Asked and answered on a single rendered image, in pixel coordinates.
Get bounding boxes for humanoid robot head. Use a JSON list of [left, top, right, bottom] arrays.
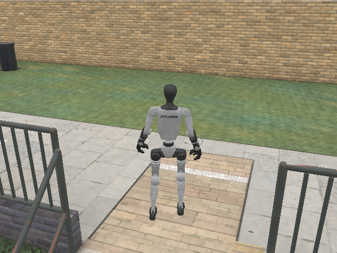
[[161, 84, 178, 110]]

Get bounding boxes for right robot upper arm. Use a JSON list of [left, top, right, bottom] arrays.
[[181, 108, 194, 138]]

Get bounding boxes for robot right thigh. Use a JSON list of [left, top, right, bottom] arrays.
[[176, 147, 186, 182]]

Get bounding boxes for left robot upper arm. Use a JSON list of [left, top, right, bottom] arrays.
[[143, 106, 158, 135]]

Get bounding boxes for left robot hand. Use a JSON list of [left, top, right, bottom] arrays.
[[136, 143, 148, 153]]

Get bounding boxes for robot right forearm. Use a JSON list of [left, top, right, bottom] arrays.
[[190, 129, 200, 151]]

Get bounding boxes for right robot hand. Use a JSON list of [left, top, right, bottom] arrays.
[[190, 148, 202, 160]]

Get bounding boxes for robot left forearm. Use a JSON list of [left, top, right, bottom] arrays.
[[138, 127, 148, 145]]

